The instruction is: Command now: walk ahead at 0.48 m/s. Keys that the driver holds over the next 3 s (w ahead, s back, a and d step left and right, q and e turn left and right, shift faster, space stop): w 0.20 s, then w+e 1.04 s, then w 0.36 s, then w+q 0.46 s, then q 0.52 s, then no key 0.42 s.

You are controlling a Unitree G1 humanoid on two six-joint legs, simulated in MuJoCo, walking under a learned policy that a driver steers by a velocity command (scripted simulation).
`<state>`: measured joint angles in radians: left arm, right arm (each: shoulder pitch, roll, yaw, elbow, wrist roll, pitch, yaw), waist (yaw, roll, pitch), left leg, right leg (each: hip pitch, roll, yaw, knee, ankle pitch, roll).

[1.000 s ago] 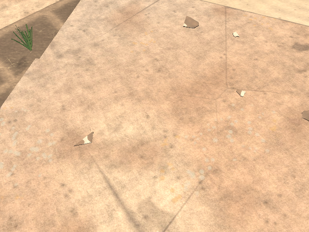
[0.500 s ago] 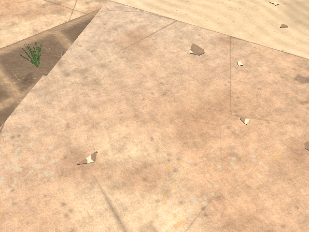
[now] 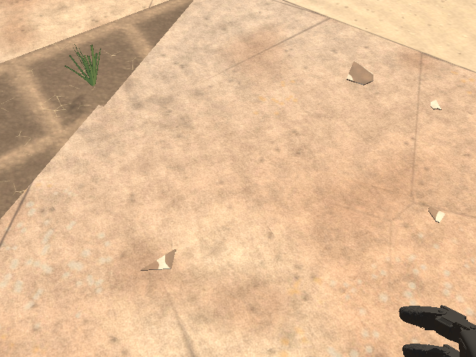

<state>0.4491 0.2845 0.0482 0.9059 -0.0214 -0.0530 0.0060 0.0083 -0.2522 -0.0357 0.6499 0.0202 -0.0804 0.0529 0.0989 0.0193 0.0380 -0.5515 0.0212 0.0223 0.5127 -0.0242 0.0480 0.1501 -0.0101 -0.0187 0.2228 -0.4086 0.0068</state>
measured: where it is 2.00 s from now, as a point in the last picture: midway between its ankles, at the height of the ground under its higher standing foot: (382, 183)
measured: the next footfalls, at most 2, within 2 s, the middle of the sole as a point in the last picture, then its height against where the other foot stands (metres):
left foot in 0.02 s outside the picture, level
right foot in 0.58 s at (321, 344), level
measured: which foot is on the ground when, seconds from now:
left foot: up 0.00-0.00, down 0.02-0.60, up 0.62-1.00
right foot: down 0.00-0.02, up 0.04-0.56, down 0.58-1.00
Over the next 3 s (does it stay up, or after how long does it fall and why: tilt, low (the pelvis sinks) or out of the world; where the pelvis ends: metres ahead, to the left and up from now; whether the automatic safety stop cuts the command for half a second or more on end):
stays up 1.31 -0.45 -0.02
